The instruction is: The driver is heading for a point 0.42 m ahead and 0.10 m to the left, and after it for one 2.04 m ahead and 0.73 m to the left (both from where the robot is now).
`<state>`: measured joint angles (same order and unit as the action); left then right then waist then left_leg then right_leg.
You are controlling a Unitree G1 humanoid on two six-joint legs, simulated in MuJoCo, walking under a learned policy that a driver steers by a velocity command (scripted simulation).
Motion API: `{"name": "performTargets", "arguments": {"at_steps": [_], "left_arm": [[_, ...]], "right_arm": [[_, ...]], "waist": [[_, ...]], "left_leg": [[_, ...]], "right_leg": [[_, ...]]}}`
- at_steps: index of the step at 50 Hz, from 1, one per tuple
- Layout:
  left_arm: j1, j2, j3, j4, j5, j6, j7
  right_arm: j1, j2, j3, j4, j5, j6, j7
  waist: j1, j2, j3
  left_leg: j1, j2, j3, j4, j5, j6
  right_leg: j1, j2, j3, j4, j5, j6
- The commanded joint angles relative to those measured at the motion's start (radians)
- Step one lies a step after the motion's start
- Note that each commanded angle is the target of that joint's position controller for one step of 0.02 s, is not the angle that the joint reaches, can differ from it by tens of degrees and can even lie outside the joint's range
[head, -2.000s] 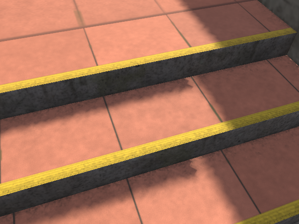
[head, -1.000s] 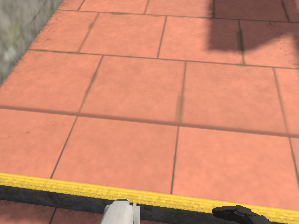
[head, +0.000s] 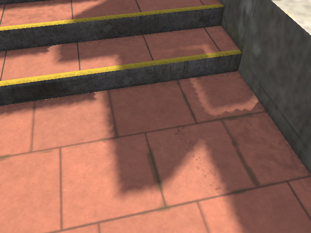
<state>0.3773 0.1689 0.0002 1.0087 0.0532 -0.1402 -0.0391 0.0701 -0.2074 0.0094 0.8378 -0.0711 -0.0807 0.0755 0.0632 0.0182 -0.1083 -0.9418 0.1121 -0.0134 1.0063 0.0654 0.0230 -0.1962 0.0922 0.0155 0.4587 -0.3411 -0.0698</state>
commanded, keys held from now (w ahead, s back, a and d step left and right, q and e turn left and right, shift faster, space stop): w+q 0.12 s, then q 0.42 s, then no key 0.46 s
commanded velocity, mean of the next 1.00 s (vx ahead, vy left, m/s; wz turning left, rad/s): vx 0.18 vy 0.00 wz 0.33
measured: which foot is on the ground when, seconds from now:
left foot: up 0.00-0.14, down 0.16-0.70, up 0.72-1.00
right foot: down 0.00-0.18, up 0.20-0.68, down 0.70-1.00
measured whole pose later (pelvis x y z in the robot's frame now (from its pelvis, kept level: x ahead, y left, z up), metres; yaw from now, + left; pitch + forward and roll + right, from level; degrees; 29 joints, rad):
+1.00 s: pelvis +0.29 +0.07 +0.00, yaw +23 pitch +2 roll +0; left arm 0.16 0.21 0.06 0.72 0.01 0.01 0.04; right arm 0.16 -0.24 -0.06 0.70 0.00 0.03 -0.03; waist 0.03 0.01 0.00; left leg -0.34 0.00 -0.04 0.67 -0.35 -0.05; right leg -0.40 0.00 0.06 0.51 -0.15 0.01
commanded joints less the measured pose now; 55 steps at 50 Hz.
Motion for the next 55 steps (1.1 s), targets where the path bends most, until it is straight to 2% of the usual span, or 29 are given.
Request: {"name": "performTargets", "arguments": {"at_steps": [1, 5, 7, 8, 9, 10, 11, 12, 13, 14, 16, 20, 21, 23, 25, 31, 34, 35, 36, 37, 38, 39, 41, 45, 50, 51, 52, 53, 55], "left_arm": [[0.034, 0.166, 0.038, -0.030, -0.017, -0.015, -0.023], [0.001, 0.180, 0.053, -0.030, -0.016, -0.007, -0.013], [-0.033, 0.205, 0.062, -0.043, -0.017, 0.006, -0.006], [-0.016, 0.193, 0.061, -0.060, -0.009, 0.011, 0.000], [0.137, 0.094, 0.033, -0.074, 0.005, 0.015, 0.017], [0.170, 0.094, 0.019, -0.100, 0.005, 0.013, 0.008], [-0.072, 0.178, 0.055, -0.159, -0.025, 0.036, -0.003], [-0.167, 0.167, 0.060, -0.196, -0.028, 0.041, 0.004], [-0.154, 0.194, 0.070, -0.198, -0.010, 0.040, 0.021], [-0.155, 0.164, 0.065, -0.202, 0.013, 0.032, 0.034], [-0.139, 0.101, 0.050, -0.211, 0.025, 0.036, 0.046], [-0.113, 0.144, 0.073, -0.203, -0.008, 0.049, 0.049], [-0.271, 0.183, 0.094, -0.265, -0.078, 0.066, 0.102], [-0.292, 0.150, 0.086, -0.286, -0.067, 0.079, 0.129], [-0.308, 0.148, 0.089, -0.294, -0.059, 0.085, 0.126], [-0.356, 0.159, 0.087, -0.332, -0.051, 0.072, 0.097], [-0.291, 0.162, 0.089, -0.333, -0.048, 0.049, 0.080], [-0.269, 0.192, 0.096, -0.336, -0.037, 0.045, 0.081], [-0.260, 0.239, 0.103, -0.353, -0.019, 0.051, 0.088], [-0.217, 0.237, 0.107, -0.336, -0.001, 0.067, 0.090], [-0.185, 0.197, 0.103, -0.341, -0.022, 0.074, 0.093], [-0.189, 0.195, 0.102, -0.347, -0.036, 0.082, 0.096], [-0.252, 0.193, 0.095, -0.365, -0.048, 0.101, 0.097], [-0.295, 0.167, 0.088, -0.365, -0.040, 0.134, 0.085], [-0.211, 0.163, 0.083, -0.337, -0.055, 0.139, 0.080], [-0.175, 0.151, 0.080, -0.324, -0.057, 0.133, 0.079], [-0.162, 0.125, 0.072, -0.333, -0.039, 0.122, 0.073], [-0.188, 0.092, 0.066, -0.355, -0.041, 0.112, 0.071], [-0.253, 0.134, 0.078, -0.341, -0.030, 0.108, 0.073]], "right_arm": [[-0.124, -0.043, -0.020, -0.076, 0.011, 0.018, 0.003], [-0.142, -0.090, -0.055, -0.103, 0.028, 0.013, -0.022], [-0.095, -0.134, -0.082, -0.096, 0.059, -0.014, -0.035], [0.003, -0.163, -0.098, -0.068, 0.067, -0.036, -0.045], [0.126, -0.208, -0.101, -0.049, 0.053, -0.042, -0.046], [0.317, -0.209, -0.100, -0.004, 0.052, -0.039, -0.044], [0.457, -0.202, -0.116, 0.067, 0.026, -0.036, -0.056], [0.364, -0.234, -0.130, 0.066, 0.036, -0.043, -0.067], [0.248, -0.209, -0.127, 0.040, 0.039, -0.040, -0.077], [0.162, -0.172, -0.120, 0.022, 0.044, -0.037, -0.072], [0.082, -0.123, -0.107, -0.022, 0.045, -0.036, -0.059], [0.090, -0.207, -0.142, -0.063, 0.047, -0.054, -0.034], [0.105, -0.217, -0.138, -0.072, 0.106, -0.001, -0.075], [0.160, -0.222, -0.136, -0.086, 0.094, 0.049, -0.106], [0.155, -0.225, -0.139, -0.118, 0.083, 0.075, -0.122], [0.155, -0.177, -0.128, -0.155, 0.081, 0.089, -0.129], [0.110, -0.152, -0.113, -0.185, 0.088, 0.088, -0.125], [0.138, -0.123, -0.103, -0.193, 0.080, 0.085, -0.123], [0.209, -0.077, -0.090, -0.195, 0.057, 0.078, -0.119], [0.246, -0.120, -0.099, -0.207, 0.071, 0.074, -0.119], [0.207, -0.200, -0.116, -0.203, 0.065, 0.073, -0.115], [0.162, -0.221, -0.125, -0.202, 0.073, 0.080, -0.112], [0.144, -0.176, -0.118, -0.189, 0.072, 0.105, -0.114], [0.130, -0.063, -0.077, -0.191, 0.077, 0.107, -0.112], [0.168, -0.084, -0.086, -0.170, 0.072, 0.103, -0.104], [0.168, -0.107, -0.089, -0.182, 0.054, 0.103, -0.103], [0.178, -0.170, -0.099, -0.199, 0.037, 0.104, -0.106], [0.151, -0.161, -0.096, -0.176, 0.027, 0.100, -0.093], [0.061, -0.072, -0.069, -0.204, 0.028, 0.079, -0.086]], "waist": [[-0.005, -0.093, 0.133], [-0.012, -0.086, 0.118], [-0.054, -0.057, 0.052], [-0.067, -0.035, -0.049], [-0.025, 0.119, -0.304], [-0.119, 0.262, -0.456], [-0.227, 0.130, -0.289], [-0.184, 0.063, -0.121], [-0.118, 0.022, -0.070], [-0.067, 0.014, -0.028], [-0.004, -0.008, -0.038], [-0.006, 0.024, -0.023], [-0.051, -0.024, 0.071], [-0.065, 0.036, 0.030], [-0.078, 0.077, -0.012], [-0.097, 0.099, -0.038], [-0.040, 0.098, -0.046], [-0.047, 0.060, -0.060], [-0.092, -0.123, -0.103], [-0.101, -0.346, -0.109], [-0.053, -0.279, -0.133], [-0.035, -0.188, -0.114], [-0.059, -0.106, -0.057], [-0.070, -0.187, -0.033], [-0.073, -0.211, -0.014], [-0.068, -0.169, -0.005], [-0.044, -0.017, -0.006], [-0.023, 0.230, 0.017], [-0.034, 0.138, 0.107]], "left_leg": [[0.221, -0.016, 0.044, -0.250, 0.055, -0.008], [0.226, -0.067, 0.058, -0.427, -0.062, 0.045], [0.452, -0.143, 0.114, -0.539, -0.008, 0.098], [0.717, -0.156, 0.082, -0.497, 0.109, 0.138], [1.201, 0.020, -0.119, -0.391, 0.487, 0.317], [1.519, 0.246, -0.566, -0.552, 0.463, 0.499], [1.418, 0.206, -0.575, -0.639, 0.369, 0.383], [1.213, 0.185, -0.480, -0.666, 0.287, 0.309], [1.028, 0.158, -0.413, -0.689, 0.363, 0.297], [0.893, 0.134, -0.328, -0.699, 0.477, 0.304], [0.748, 0.095, -0.269, -0.743, 0.499, 0.306], [0.632, 0.026, -0.220, -0.757, 0.304, 0.300], [0.645, 0.035, -0.259, -0.720, 0.267, 0.256], [0.677, 0.033, -0.302, -0.700, 0.142, 0.219], [0.686, 0.015, -0.329, -0.689, -0.007, 0.187], [0.728, 0.008, -0.393, -0.592, 0.006, 0.186], [0.716, -0.035, -0.391, -0.498, 0.056, 0.148], [0.649, -0.081, -0.363, -0.436, -0.033, 0.106], [0.521, -0.184, -0.251, -0.262, -0.406, 0.053], [0.374, -0.244, -0.140, -0.126, -0.697, -0.020], [0.335, -0.201, -0.139, 0.061, -0.738, -0.063], [0.310, -0.196, -0.130, 0.175, -0.692, -0.082], [0.320, -0.163, -0.114, 0.235, -0.608, -0.101], [0.517, -0.145, 0.004, -0.097, -0.532, -0.099], [0.736, -0.151, 0.032, -0.542, -0.298, -0.046], [0.810, -0.113, -0.016, -0.565, -0.255, -0.016], [0.869, 0.026, -0.162, -0.578, -0.169, 0.037], [0.666, 0.106, -0.249, -0.664, -0.356, 0.117], [0.549, 0.032, -0.211, -0.701, -0.575, 0.076]], "right_leg": [[-0.042, -0.276, 0.108, -0.210, 0.469, -0.181], [0.302, -0.345, 0.071, -0.178, 0.704, -0.136], [0.334, -0.282, -0.039, -0.033, 0.989, -0.065], [0.244, -0.218, -0.075, 0.116, 0.968, -0.011], [-0.021, -0.133, -0.086, 0.363, 0.594, 0.071], [-0.322, 0.023, -0.035, 0.600, -0.146, 0.150], [-0.467, -0.004, 0.064, 0.789, -0.229, 0.128], [-0.510, -0.067, 0.101, 0.867, -0.176, 0.100], [-0.444, -0.116, 0.114, 0.851, -0.126, 0.086], [-0.399, -0.147, 0.103, 0.800, -0.103, 0.077], [-0.292, -0.177, 0.077, 0.697, -0.107, 0.093], [-0.288, -0.135, 0.013, 0.589, 0.054, 0.170], [-0.416, -0.132, 0.040, 0.521, 0.058, 0.165], [-0.451, -0.119, 0.068, 0.428, 0.116, 0.160], [-0.437, -0.104, 0.085, 0.346, 0.184, 0.153], [-0.360, -0.083, 0.106, 0.203, 0.169, 0.145], [-0.163, -0.081, 0.081, -0.026, 0.297, 0.101], [-0.029, -0.163, 0.127, -0.056, 0.455, 0.064], [0.130, -0.347, 0.287, -0.013, 0.831, -0.034], [0.179, -0.502, 0.490, -0.042, 0.937, -0.227], [0.175, -0.520, 0.554, -0.061, 0.827, -0.283], [0.154, -0.468, 0.485, -0.053, 0.737, -0.249], [0.050, -0.389, 0.376, -0.066, 0.601, -0.180], [-0.080, -0.236, 0.180, -0.093, 0.484, -0.113], [-0.113, -0.250, 0.224, -0.067, 0.222, -0.101], [-0.187, -0.234, 0.209, -0.049, 0.116, -0.042], [-0.285, -0.169, 0.133, 0.063, -0.002, 0.024], [-0.221, -0.098, 0.021, 0.076, -0.047, 0.074], [-0.106, -0.114, 0.038, 0.066, 0.109, 0.105]]}}
Velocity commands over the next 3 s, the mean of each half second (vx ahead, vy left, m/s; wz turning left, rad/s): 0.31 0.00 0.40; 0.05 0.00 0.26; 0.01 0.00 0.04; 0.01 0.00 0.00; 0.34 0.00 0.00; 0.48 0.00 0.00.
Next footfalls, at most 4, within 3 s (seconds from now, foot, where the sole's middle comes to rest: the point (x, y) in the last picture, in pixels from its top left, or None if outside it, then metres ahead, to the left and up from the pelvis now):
0.16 left None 0.29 0.15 -0.77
0.70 right None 0.44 0.00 -0.77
1.02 left None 0.26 0.21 -0.77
2.66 left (88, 202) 0.67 0.38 -0.77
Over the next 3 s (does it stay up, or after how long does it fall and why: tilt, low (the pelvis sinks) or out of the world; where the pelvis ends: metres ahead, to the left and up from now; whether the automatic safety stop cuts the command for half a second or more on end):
stays up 0.70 0.30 0.01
